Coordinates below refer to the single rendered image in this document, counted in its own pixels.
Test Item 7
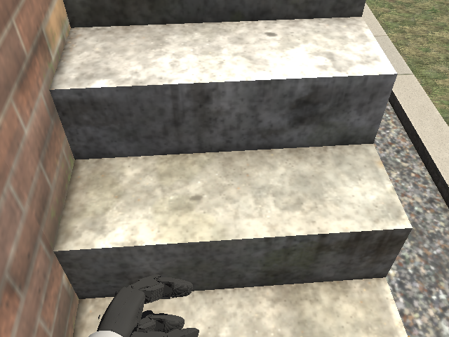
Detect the left robot hand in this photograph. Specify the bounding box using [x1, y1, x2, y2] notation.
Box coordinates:
[97, 275, 199, 337]

